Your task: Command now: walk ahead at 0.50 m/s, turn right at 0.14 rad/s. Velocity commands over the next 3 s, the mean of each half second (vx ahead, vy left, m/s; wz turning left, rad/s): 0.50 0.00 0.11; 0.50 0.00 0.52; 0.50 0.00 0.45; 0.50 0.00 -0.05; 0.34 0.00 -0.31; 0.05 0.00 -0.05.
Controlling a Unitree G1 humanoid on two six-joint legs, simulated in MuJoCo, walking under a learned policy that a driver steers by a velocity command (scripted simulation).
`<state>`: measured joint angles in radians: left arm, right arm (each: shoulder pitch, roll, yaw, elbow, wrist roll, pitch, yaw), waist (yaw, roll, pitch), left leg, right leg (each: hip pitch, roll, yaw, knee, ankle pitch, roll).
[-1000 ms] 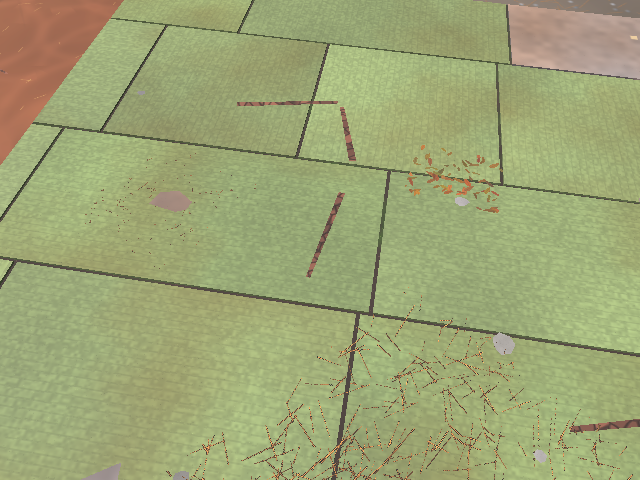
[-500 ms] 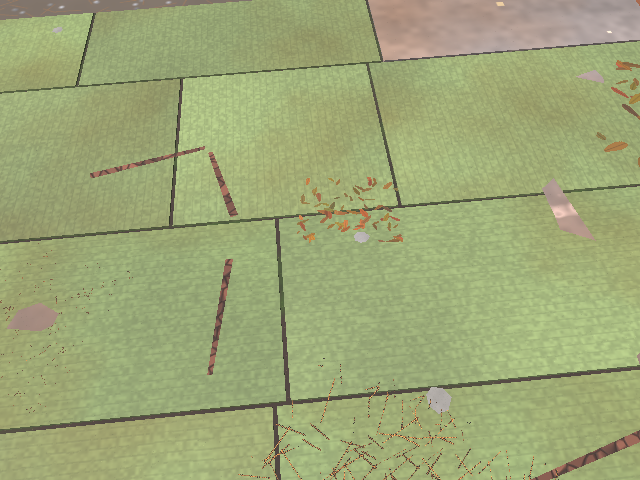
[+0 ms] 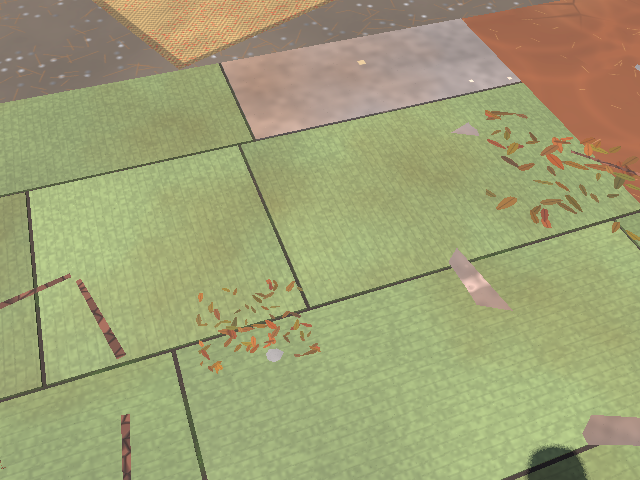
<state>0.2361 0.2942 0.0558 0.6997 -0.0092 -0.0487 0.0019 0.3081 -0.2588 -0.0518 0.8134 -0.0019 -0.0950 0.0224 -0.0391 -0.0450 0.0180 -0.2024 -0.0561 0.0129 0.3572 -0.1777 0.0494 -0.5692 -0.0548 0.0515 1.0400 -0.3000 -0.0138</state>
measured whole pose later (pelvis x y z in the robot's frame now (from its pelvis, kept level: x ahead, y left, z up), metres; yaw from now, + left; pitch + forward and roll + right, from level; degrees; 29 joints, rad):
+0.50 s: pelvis +0.27 -0.06 +0.00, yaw +6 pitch +1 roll -1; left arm 0.28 0.26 0.06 0.78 0.01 -0.09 -0.02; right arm 0.24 -0.32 -0.07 0.80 0.03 -0.03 0.00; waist 0.02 0.05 0.02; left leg -0.61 0.09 -0.06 1.09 -0.25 -0.01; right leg -0.17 0.02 -0.12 0.33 -0.18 -0.04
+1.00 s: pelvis +0.53 +0.05 +0.00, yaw +24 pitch +1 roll -1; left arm 0.14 0.30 0.06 0.74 0.01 -0.10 0.00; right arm 0.28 -0.28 -0.07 0.72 0.01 -0.04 0.02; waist -0.03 -0.02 0.06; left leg -0.27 -0.10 -0.04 0.41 -0.16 0.10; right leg -0.56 -0.10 0.06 1.08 -0.31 0.03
